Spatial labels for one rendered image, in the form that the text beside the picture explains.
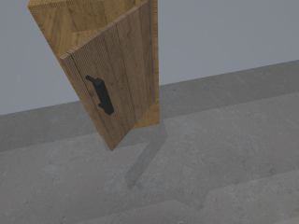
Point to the handle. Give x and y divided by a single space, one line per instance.
101 90

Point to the cupboard door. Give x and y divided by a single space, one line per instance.
123 55

